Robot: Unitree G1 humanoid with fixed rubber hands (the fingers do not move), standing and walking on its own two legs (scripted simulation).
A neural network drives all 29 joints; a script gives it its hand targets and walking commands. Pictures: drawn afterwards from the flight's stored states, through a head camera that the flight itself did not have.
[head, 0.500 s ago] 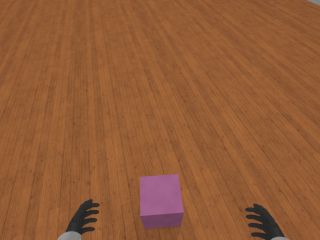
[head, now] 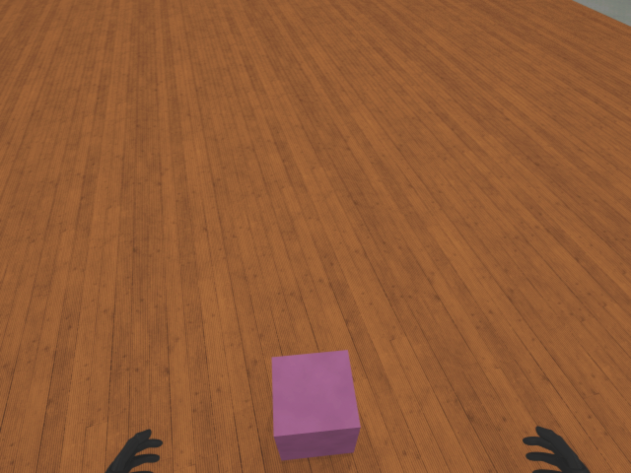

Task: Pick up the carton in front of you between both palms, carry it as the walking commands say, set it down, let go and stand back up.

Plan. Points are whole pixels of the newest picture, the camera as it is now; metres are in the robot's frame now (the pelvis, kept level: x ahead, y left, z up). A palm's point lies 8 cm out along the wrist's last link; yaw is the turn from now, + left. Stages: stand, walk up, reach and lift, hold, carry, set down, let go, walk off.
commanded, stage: stand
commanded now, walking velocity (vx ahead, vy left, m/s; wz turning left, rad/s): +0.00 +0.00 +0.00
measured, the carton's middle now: (313, 406) +0.41 +0.04 -0.65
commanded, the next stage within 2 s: none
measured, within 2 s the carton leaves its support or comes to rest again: neither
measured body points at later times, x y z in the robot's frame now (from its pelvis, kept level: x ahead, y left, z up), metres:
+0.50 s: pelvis -0.02 +0.00 +0.01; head -0.02 +0.00 +0.46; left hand +0.10 +0.30 -0.11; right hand +0.10 -0.31 -0.10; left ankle -0.03 +0.10 -0.74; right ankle -0.04 -0.12 -0.74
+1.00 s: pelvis -0.03 -0.01 +0.01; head -0.03 +0.00 +0.46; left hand +0.07 +0.31 -0.11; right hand +0.08 -0.32 -0.10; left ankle -0.03 +0.10 -0.74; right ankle -0.04 -0.13 -0.74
